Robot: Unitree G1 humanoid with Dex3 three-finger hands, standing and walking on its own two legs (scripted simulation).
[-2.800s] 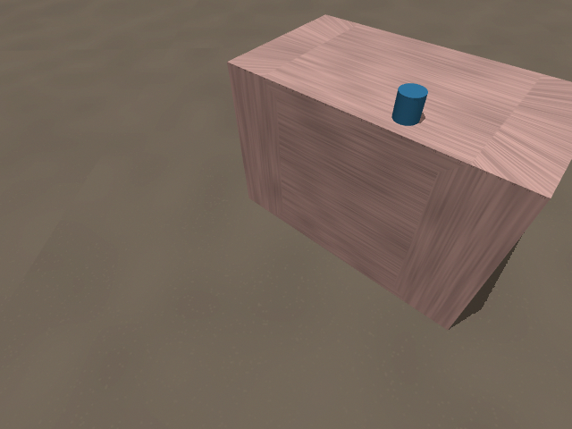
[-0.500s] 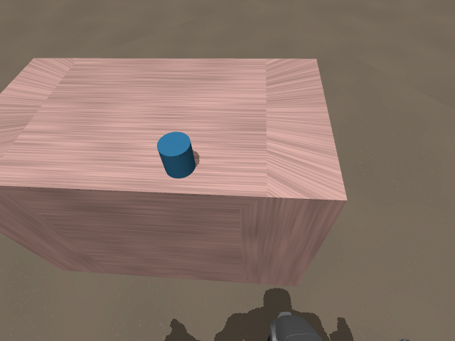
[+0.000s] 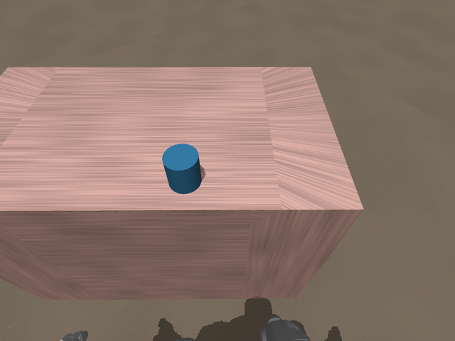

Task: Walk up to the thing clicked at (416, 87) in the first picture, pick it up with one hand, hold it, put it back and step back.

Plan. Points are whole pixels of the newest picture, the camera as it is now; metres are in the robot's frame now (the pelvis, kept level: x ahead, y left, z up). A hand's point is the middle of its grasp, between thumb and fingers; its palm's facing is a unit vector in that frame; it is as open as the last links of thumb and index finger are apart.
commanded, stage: walk up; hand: left
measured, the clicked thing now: (182, 169) +0.46 +0.12 +0.00
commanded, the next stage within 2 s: stand in 1.68 s
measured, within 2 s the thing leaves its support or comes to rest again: neither
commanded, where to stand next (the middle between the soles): +0.07 -0.03 m, yaw -1 degrees
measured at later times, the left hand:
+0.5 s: hand out of the picture +0.10 +0.24 -0.13, palm faces -0.08 -0.93 -0.37, open 7.4 cm
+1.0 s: hand out of the picture +0.12 +0.22 -0.12, palm faces -0.06 -0.94 -0.33, open 7.4 cm
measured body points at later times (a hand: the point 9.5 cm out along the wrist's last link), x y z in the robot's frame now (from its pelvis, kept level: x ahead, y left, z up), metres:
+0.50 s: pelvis -0.01 -0.02 +0.01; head +0.00 -0.02 +0.46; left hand +0.10 +0.29 -0.11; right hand +0.03 -0.33 -0.11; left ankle +0.03 +0.12 -0.71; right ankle -0.01 -0.14 -0.70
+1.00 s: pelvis +0.00 -0.02 +0.03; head +0.01 -0.02 +0.48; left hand +0.13 +0.27 -0.09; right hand +0.06 -0.33 -0.09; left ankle +0.03 +0.12 -0.71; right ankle -0.01 -0.14 -0.71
